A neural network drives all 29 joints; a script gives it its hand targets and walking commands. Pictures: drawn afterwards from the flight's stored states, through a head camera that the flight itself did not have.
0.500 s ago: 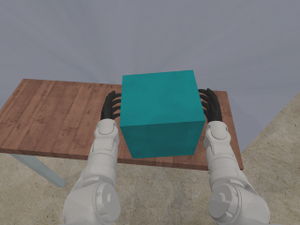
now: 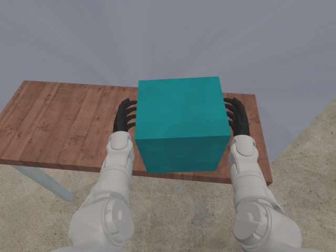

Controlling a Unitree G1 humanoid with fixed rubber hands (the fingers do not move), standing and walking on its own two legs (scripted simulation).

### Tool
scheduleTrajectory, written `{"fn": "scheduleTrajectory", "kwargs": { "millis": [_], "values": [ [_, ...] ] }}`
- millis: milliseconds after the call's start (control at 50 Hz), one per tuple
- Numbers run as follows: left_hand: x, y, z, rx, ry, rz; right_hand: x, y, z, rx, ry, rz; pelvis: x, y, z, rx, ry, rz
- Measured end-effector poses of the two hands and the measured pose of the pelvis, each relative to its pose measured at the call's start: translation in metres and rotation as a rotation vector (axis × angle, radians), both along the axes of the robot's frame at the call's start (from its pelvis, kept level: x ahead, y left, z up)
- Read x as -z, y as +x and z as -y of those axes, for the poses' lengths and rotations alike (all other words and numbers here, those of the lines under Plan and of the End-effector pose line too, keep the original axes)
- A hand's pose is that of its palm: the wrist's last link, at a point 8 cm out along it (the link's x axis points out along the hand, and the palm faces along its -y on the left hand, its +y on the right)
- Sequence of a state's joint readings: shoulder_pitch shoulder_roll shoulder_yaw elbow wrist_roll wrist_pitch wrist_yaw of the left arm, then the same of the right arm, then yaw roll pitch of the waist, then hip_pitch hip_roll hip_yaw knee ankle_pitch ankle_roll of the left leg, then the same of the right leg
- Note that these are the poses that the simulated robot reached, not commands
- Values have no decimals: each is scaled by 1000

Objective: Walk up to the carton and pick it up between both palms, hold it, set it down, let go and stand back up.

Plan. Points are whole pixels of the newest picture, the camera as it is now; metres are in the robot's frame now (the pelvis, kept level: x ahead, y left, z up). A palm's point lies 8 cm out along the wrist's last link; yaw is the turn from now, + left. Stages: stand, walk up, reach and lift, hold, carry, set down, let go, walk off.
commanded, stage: set down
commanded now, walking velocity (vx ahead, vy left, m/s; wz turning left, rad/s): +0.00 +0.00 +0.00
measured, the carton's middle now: (180, 129) +0.44 -0.02 -0.01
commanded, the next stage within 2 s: none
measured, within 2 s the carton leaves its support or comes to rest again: rests again in 0.20 s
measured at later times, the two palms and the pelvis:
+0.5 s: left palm (125, 127) +0.43 +0.12 +0.03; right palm (238, 130) +0.40 -0.17 +0.03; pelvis +0.02 +0.00 +0.00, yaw +0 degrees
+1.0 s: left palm (125, 128) +0.43 +0.12 +0.03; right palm (238, 130) +0.40 -0.17 +0.03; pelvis +0.01 +0.00 +0.00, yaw -1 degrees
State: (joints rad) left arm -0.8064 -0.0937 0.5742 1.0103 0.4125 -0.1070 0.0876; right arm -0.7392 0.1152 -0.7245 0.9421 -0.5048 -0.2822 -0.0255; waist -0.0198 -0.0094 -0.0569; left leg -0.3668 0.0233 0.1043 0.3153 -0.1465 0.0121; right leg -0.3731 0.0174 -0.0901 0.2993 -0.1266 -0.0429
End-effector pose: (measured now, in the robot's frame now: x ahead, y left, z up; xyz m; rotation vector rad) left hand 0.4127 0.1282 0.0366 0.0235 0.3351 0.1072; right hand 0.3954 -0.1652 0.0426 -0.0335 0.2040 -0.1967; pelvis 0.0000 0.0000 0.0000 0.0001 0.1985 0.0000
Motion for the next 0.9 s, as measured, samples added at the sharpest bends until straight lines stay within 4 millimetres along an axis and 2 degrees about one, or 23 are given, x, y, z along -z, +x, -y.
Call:
{"fn": "scheduleTrajectory", "kwargs": {
  "millis": [520,900],
  "values": [
    [10,13,5,0,11,56,14,9,4,6,-31,-1,1,16,2,5,-2,-34],
    [11,13,5,7,22,69,15,9,4,6,-32,6,1,10,2,9,-1,-43]
  ]
}}
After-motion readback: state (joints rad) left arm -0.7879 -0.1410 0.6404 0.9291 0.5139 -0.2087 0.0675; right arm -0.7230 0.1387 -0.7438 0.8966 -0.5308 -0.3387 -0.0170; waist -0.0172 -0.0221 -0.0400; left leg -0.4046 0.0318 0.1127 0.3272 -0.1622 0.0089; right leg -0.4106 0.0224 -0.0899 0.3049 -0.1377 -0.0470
